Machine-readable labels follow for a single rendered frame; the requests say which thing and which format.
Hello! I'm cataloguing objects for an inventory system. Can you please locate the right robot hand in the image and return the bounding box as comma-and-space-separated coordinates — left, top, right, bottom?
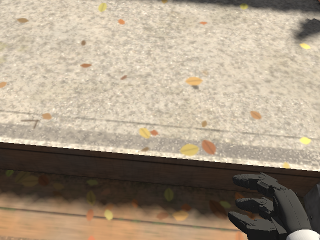
228, 172, 312, 240

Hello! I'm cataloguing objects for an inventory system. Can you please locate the robot right forearm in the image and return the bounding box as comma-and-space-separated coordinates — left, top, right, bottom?
286, 229, 320, 240

